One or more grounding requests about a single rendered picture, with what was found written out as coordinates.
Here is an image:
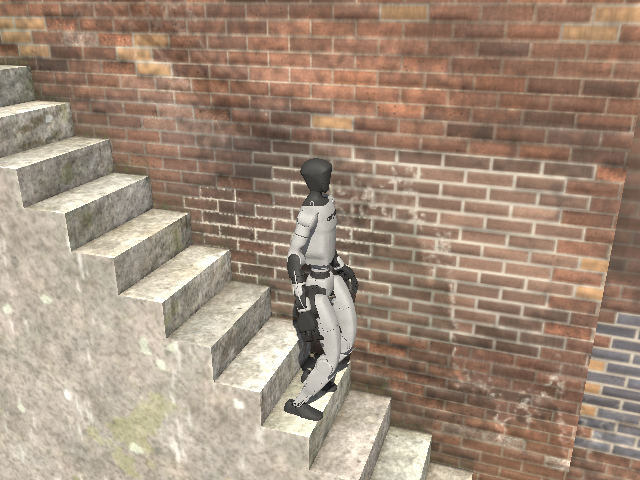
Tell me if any right robot forearm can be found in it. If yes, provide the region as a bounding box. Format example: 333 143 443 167
287 254 311 313

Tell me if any robot right hand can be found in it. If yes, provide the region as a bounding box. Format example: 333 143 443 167
297 311 324 342

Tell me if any left robot forearm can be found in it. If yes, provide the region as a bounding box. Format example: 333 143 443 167
330 249 344 270

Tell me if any robot right upper arm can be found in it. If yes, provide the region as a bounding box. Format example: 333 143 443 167
287 207 319 267

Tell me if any robot left hand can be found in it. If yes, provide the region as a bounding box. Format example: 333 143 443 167
336 264 359 294

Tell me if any right robot foot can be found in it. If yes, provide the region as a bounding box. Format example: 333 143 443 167
284 399 323 421

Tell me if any right robot thigh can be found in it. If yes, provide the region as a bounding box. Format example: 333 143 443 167
308 288 341 375

